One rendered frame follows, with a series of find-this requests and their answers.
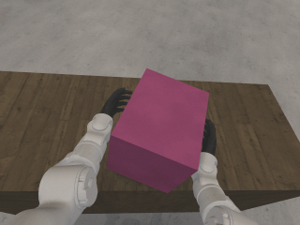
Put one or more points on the robot left hand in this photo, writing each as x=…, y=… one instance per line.
x=110, y=107

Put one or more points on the left robot forearm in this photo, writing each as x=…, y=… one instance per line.
x=92, y=146

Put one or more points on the robot left upper arm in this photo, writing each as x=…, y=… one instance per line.
x=65, y=191

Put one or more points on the right robot forearm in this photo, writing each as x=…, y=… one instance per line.
x=206, y=188

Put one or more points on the carton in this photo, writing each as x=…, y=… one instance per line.
x=158, y=138

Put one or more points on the robot right hand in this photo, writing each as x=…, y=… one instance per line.
x=209, y=142

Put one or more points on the pedestal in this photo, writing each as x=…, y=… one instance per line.
x=43, y=116

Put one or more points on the robot right upper arm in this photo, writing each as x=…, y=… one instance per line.
x=222, y=215

